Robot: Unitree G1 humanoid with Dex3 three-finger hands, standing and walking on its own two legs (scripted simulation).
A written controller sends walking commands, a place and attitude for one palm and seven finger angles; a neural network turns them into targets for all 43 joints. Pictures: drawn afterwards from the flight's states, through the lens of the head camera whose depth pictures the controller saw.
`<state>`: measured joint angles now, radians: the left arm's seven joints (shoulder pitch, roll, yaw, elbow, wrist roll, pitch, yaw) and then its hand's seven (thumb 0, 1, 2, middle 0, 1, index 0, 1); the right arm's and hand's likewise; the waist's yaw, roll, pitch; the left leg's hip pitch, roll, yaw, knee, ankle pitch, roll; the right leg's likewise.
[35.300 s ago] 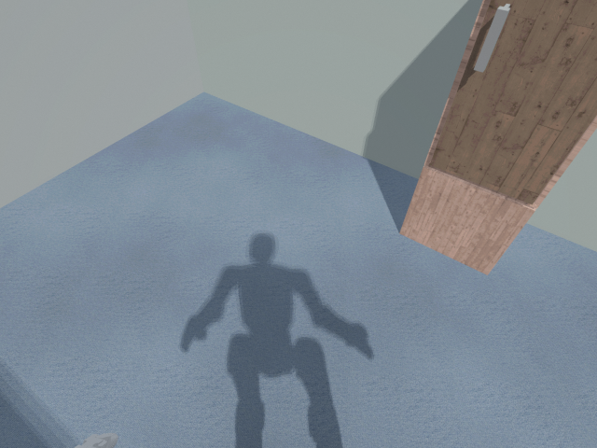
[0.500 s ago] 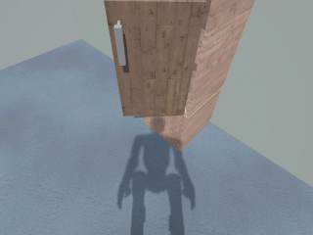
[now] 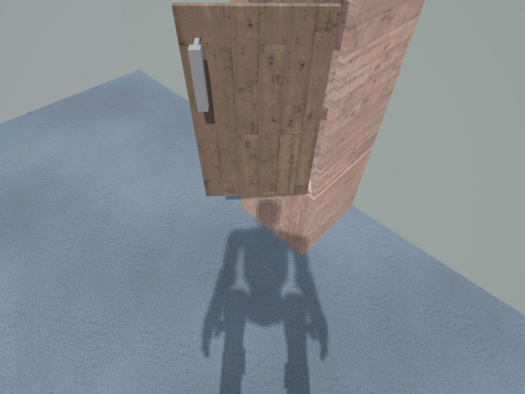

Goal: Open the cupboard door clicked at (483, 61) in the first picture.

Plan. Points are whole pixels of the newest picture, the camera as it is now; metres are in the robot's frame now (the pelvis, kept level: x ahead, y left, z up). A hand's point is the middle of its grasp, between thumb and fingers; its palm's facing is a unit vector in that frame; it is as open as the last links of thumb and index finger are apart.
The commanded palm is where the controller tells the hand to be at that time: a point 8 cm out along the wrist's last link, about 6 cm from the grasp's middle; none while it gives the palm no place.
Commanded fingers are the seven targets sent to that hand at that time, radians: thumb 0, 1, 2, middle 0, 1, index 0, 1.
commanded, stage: look again from close up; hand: left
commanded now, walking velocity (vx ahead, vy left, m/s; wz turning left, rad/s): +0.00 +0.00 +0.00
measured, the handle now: (200, 75) +0.74 +0.19 +0.10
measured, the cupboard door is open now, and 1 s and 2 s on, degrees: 46 46 46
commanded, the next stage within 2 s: shuffle to correct the standing spot in 0.04 s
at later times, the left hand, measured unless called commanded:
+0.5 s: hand out of the picture -0.03 +0.17 -0.20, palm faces +0.11 -0.99 -0.12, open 7.4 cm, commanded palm none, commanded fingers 0.00 0.90 0.90 -0.20 -0.30 -0.20 -0.30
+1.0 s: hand (195, 336) +0.26 +0.15 -0.19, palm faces +0.14 -0.97 -0.20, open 7.2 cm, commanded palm none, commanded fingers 0.00 0.90 0.90 -0.20 -0.30 -0.20 -0.30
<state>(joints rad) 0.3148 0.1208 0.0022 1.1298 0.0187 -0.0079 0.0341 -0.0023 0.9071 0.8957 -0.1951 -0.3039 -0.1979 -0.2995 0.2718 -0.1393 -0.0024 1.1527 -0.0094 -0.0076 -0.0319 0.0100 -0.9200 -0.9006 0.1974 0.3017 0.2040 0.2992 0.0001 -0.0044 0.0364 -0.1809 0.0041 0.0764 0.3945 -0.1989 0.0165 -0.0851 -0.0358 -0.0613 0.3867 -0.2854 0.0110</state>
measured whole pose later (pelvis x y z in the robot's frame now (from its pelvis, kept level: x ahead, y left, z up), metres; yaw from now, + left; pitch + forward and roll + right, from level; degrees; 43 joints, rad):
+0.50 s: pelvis +0.05 +0.02 -0.02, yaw +3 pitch +0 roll +0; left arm 0.41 0.13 0.04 1.14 0.03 0.00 0.01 0.00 0.91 0.90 -0.19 -0.30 -0.20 -0.30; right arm 0.36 -0.12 -0.03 1.10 -0.03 -0.04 -0.02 0.01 -0.91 -0.90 0.20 0.30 0.20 0.30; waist -0.01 -0.04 0.02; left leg -0.28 0.04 0.14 0.66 -0.37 0.04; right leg -0.20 -0.06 -0.10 0.80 -0.50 -0.01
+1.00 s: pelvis +0.20 -0.03 -0.02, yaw +6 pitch +0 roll -2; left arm 0.17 0.15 0.07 1.03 0.03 -0.04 0.03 -0.01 0.94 0.90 -0.20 -0.30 -0.20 -0.30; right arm 0.31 -0.16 -0.05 1.11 -0.02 0.01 -0.02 0.01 -0.91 -0.90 0.20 0.30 0.20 0.30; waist -0.03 0.02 0.07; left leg -0.39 0.12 0.08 1.03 -0.51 -0.01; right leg -0.30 -0.05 -0.18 0.55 -0.25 -0.01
